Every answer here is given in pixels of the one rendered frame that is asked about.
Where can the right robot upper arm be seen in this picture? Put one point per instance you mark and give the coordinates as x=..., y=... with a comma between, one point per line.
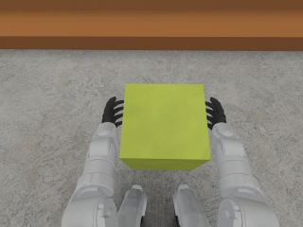
x=241, y=212

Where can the robot left thigh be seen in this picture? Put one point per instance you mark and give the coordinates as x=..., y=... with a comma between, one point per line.
x=132, y=209

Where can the robot thigh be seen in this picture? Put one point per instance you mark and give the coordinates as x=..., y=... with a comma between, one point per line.
x=188, y=209
x=132, y=209

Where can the robot left hand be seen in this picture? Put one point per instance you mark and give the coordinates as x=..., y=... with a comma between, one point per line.
x=109, y=111

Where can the left robot upper arm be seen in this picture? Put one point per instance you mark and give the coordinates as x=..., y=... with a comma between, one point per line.
x=97, y=211

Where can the robot right forearm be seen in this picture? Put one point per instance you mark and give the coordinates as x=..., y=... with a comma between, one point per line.
x=235, y=176

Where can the carton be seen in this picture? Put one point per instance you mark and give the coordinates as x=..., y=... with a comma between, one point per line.
x=164, y=127

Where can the robot right thigh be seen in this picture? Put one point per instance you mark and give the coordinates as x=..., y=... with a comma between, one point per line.
x=188, y=209

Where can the robot left forearm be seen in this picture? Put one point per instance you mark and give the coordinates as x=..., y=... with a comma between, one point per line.
x=98, y=173

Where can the robot right hand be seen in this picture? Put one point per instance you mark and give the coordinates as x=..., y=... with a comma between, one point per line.
x=217, y=112

